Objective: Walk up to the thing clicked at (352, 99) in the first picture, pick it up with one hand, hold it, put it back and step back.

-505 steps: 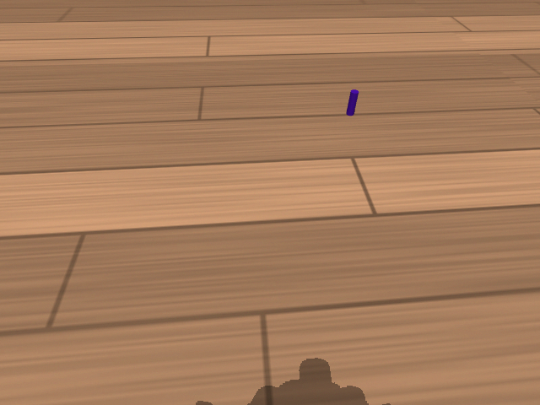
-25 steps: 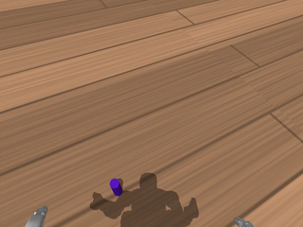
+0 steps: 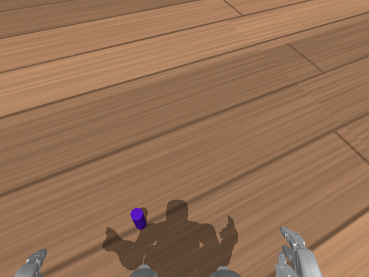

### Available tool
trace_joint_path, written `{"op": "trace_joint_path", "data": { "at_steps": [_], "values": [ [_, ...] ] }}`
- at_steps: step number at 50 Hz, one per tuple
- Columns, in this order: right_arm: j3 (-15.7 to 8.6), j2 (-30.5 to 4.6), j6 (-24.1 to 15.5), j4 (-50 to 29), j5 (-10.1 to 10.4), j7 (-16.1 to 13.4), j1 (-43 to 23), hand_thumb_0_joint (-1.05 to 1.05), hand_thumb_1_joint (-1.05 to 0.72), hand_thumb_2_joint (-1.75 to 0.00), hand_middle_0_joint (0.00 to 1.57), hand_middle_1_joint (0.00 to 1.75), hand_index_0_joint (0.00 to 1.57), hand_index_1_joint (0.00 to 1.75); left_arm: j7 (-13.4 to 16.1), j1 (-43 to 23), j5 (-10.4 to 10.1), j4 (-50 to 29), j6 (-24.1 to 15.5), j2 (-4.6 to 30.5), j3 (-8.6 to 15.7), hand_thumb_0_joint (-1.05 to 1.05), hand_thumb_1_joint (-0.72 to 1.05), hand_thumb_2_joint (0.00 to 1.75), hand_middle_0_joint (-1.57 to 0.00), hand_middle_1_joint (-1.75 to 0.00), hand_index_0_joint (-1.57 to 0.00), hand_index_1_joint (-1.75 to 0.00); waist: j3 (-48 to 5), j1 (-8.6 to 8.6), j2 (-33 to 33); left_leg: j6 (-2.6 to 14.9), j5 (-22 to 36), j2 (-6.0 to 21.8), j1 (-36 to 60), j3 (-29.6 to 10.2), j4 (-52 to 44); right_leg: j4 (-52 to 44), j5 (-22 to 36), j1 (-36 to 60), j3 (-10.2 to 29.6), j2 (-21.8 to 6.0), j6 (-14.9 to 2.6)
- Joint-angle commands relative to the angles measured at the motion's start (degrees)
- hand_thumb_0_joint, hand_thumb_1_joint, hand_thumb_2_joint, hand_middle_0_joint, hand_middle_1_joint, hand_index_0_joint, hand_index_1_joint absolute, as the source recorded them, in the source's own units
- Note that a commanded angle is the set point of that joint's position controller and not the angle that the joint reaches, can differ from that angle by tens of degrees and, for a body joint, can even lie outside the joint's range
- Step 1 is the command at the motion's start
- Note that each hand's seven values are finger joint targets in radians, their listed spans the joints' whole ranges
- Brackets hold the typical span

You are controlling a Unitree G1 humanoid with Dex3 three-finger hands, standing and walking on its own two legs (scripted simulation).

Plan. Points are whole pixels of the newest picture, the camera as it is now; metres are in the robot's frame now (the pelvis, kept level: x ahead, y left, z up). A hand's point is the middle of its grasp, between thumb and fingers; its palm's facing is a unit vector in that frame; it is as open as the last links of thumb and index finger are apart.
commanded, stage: go down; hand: left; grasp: from the side
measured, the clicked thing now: (139, 219) +0.42 +0.18 -0.62
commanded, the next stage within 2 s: none
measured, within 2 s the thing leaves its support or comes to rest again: neither
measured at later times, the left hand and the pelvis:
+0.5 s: hand (63, 243) +0.25 +0.31 -0.19, palm faces +0.08 -0.97 -0.22, open 17.3 cm; pelvis -0.04 +0.00 -0.12, yaw -1 degrees
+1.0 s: hand (66, 223) +0.31 +0.35 -0.26, palm faces +0.09 -0.99 -0.13, open 17.1 cm; pelvis -0.09 +0.00 -0.24, yaw -4 degrees
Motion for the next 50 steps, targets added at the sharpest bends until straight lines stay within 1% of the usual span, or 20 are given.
{"op": "trace_joint_path", "data": {
  "at_steps": [1,6,8,13,16,17,19,20,24,27,28,29,31,32,35,37,39,42,43,50],
  "values": [
    [-4.0,-8.8,-3.5,-7.4,0.0,-0.8,0.6,0.0,-0.89,-0.89,0.2,0.3,0.2,0.3,-0.8,2.5,-0.6,-9.3,-2.9,11.8,5.8,0.0,-0.6,0.05,-0.09,-0.08,-0.08,-0.09,-12.8,0.54,3.8,0.45,18.8,-1.4,7.9,-1.2,-5.6,-3.7,15.2,3.2,1.0,2.2,-1.76],
    [-4.0,-8.6,-4.0,-8.2,-0.1,-0.8,0.3,0.0,-0.9,-0.9,0.2,0.3,0.2,0.3,-2.0,4.4,-1.6,-10.5,-5.0,12.4,7.9,0.0,-0.53,0.03,-0.08,-0.05,-0.07,-0.06,-14.2,0.79,3.7,0.58,17.8,-1.6,5.3,-1.2,-2.7,-1.3,14.5,1.0,1.2,2.1,-1.8],
    [-4.1,-8.7,-4.2,-7.9,-0.2,-0.9,0.3,0.0,-0.91,-0.9,0.2,0.3,0.2,0.3,-2.4,2.1,-1.7,-10.7,-6.1,14.0,8.9,0.0,-0.5,0.02,-0.08,-0.03,-0.07,-0.04,-14.8,0.39,3.4,0.85,17.7,-1.7,3.9,-1.0,-0.9,-0.4,15.0,-0.2,1.6,2.0,-1.65],
    [-4.2,-9.8,-5.6,-6.0,-0.4,-0.4,-0.7,0.0,-0.94,-0.91,0.2,0.3,0.2,0.3,-5.5,-11.3,-3.7,-1.4,-13.8,17.3,12.7,0.0,-0.48,0.02,-0.08,-0.03,-0.07,-0.03,-12.3,-0.95,2.1,1.4,10.4,-1.7,-7.5,-0.9,7.0,7.2,9.1,-11.4,2.3,1.6,-1.64],
    [-4.5,-10.8,-6.5,-5.6,-0.5,-0.2,-0.5,0.0,-0.96,-0.91,0.2,0.3,0.2,0.3,-9.7,-16.8,-5.4,1.4,-20.7,20.6,14.9,0.0,-0.51,0.03,-0.07,-0.05,-0.07,-0.05,-16.7,-0.59,3.8,1.4,6.0,-1.9,-12.2,-1.2,11.5,12.8,4.4,-17.7,3.0,1.4,-1.98],
    [-4.6,-10.9,-6.7,-5.2,-0.7,0.0,-0.3,0.0,-0.95,-0.91,0.2,0.3,0.2,0.3,-11.2,-18.6,-5.8,1.6,-22.9,20.4,14.4,0.0,-0.51,0.03,-0.07,-0.05,-0.06,-0.06,-18.7,-0.79,4.8,1.31,4.7,-1.9,-12.9,-1.4,12.6,13.9,3.4,-18.9,3.6,1.2,-1.97],
    [-4.9,-11.8,-6.6,-4.4,-0.9,-0.1,0.5,0.0,-0.93,-0.91,0.2,0.3,0.2,0.3,-13.6,-22.6,-6.6,-0.2,-26.6,23.2,15.5,0.0,-0.48,0.05,-0.06,-0.06,-0.05,-0.06,-24.4,0.04,7.5,0.89,5.8,-1.6,-12.4,-1.9,15.0,16.4,3.4,-20.7,4.7,0.8,-2.09],
    [-4.6,-12.0,-6.4,-3.9,-0.8,0.0,0.6,0.0,-0.92,-0.91,0.2,0.3,0.2,0.3,-14.8,-22.5,-7.0,2.9,-27.6,22.9,15.5,0.0,-0.48,0.06,-0.06,-0.06,-0.04,-0.06,-25.3,-0.39,6.8,0.96,6.6,-1.5,-13.4,-2.3,16.3,17.5,3.6,-22.4,4.6,0.8,-2.11],
    [-4.1,-14.5,-5.1,-2.5,-0.7,0.6,0.5,0.0,-0.9,-0.9,0.2,0.3,0.2,0.3,-17.2,-27.1,-7.9,10.5,-31.2,29.1,21.0,0.0,-0.55,0.07,-0.06,-0.07,-0.04,-0.08,-30.4,2.63,9.4,0.27,9.9,-0.7,-13.5,-4.8,19.8,25.6,4.6,-31.4,2.0,1.4,-2.77],
    [-3.6,-15.0,-3.8,-1.6,-0.9,1.2,0.5,0.0,-0.89,-0.9,0.2,0.3,0.2,0.3,-18.7,-24.9,-8.4,16.5,-32.0,28.8,22.9,0.0,-0.52,0.1,-0.05,-0.08,-0.04,-0.09,-32.5,3.87,8.4,0.31,15.9,-0.8,-14.6,-5.2,22.7,28.5,8.0,-33.0,1.0,1.4,-3.18],
    [-3.9,-15.4,-3.4,-0.9,-1.1,1.2,0.9,0.0,-0.89,-0.9,0.2,0.3,0.2,0.3,-19.5,-27.9,-8.7,14.2,-32.7,31.0,24.0,0.0,-0.49,0.1,-0.05,-0.08,-0.03,-0.09,-33.2,4.04,8.8,0.45,16.0,-1.0,-15.6,-5.0,23.9,29.1,8.3,-33.3,1.2,1.5,-3.21],
    [-3.4,-15.0,-3.3,-1.4,-1.1,1.4,0.7,0.0,-0.9,-0.9,0.2,0.3,0.2,0.3,-19.9,-26.1,-8.7,18.8,-32.6,30.8,24.3,0.0,-0.48,0.09,-0.05,-0.07,-0.03,-0.08,-33.8,3.46,6.3,0.92,16.5,-1.3,-17.8,-4.4,25.3,29.0,9.4,-31.6,1.6,1.4,-3.05],
    [-3.2,-14.7,-2.8,-0.8,-1.1,1.7,0.5,0.0,-0.9,-0.9,0.2,0.3,0.2,0.3,-21.1,-31.8,-9.3,17.2,-34.0,33.6,26.0,0.0,-0.5,0.1,-0.05,-0.07,-0.03,-0.08,-35.1,3.0,5.0,1.44,14.9,-1.4,-21.9,-3.7,28.0,30.3,9.3,-31.5,2.1,1.4,-2.76],
    [-3.3,-14.9,-2.7,-0.9,-1.2,1.7,0.2,0.0,-0.9,-0.9,0.2,0.3,0.2,0.3,-21.8,-32.9,-9.7,17.9,-34.6,32.4,25.6,0.0,-0.5,0.09,-0.05,-0.08,-0.04,-0.08,-34.8,2.44,4.6,1.57,13.5,-1.3,-23.0,-3.7,28.6,31.1,8.2,-33.0,2.0,1.6,-2.83],
    [-3.1,-15.5,-2.6,0.3,-1.3,1.9,0.9,0.0,-0.9,-0.9,0.2,0.3,0.2,0.3,-23.3,-42.1,-10.2,16.9,-37.4,36.6,27.4,0.0,-0.47,0.09,-0.04,-0.08,-0.03,-0.09,-35.2,0.84,5.8,1.59,8.8,-0.9,-25.8,-4.4,31.4,33.9,4.4,-38.5,1.8,1.7,-2.82],
    [-2.7,-15.4,-2.6,0.5,-1.6,1.6,0.7,0.0,-0.9,-0.9,0.2,0.3,0.2,0.3,-24.0,-46.6,-10.0,18.0,-39.0,38.9,28.2,0.0,-0.46,0.08,-0.04,-0.08,-0.04,-0.08,-33.6,-0.33,5.0,1.81,2.6,-0.9,-30.7,-3.9,32.9,34.1,0.1,-39.5,2.6,1.5,-2.56],
    [-2.2,-15.0,-2.7,0.5,-1.8,1.6,0.4,0.0,-0.91,-0.9,0.2,0.3,0.2,0.3,-25.0,-50.4,-10.1,19.9,-40.0,38.6,27.1,0.0,-0.43,0.07,-0.04,-0.08,-0.04,-0.07,-31.4,-1.29,5.0,1.76,-4.1,-0.9,-35.0,-3.2,33.7,33.1,-5.2,-40.4,4.1,1.4,-2.38],
    [-1.6,-16.1,-2.6,0.4,-1.7,1.5,0.8,0.0,-0.9,-0.9,0.2,0.3,0.2,0.3,-26.3,-52.5,-9.8,21.1,-40.2,42.8,28.7,0.0,-0.44,0.05,-0.05,-0.07,-0.05,-0.07,-32.3,-0.03,9.1,1.17,-9.1,-0.4,-34.3,-4.3,32.8,35.6,-8.7,-44.7,3.2,1.7,-2.72],
    [-1.3,-16.7,-2.5,0.6,-1.7,1.6,0.5,0.0,-0.9,-0.9,0.2,0.3,0.2,0.3,-27.0,-52.6,-9.7,22.7,-40.1,42.7,27.9,0.0,-0.44,0.05,-0.05,-0.08,-0.05,-0.07,-32.3,-0.09,10.7,1.03,-10.4,-0.2,-33.1,-5.2,32.3,37.2,-8.8,-47.2,2.1,1.9,-2.88],
    [0.3,-17.6,-2.1,1.5,-1.8,1.7,1.6,0.0,-0.91,-0.9,0.2,0.3,0.2,0.3,-28.8,-53.6,-10.5,25.8,-39.6,48.2,32.2,0.0,-0.48,0.03,-0.05,-0.05,-0.05,-0.05,-34.5,0.86,11.2,1.05,-5.6,-0.4,-37.0,-5.0,37.2,43.0,-5.5,-49.1,0.0,2.0,-3.2]
  ]
}}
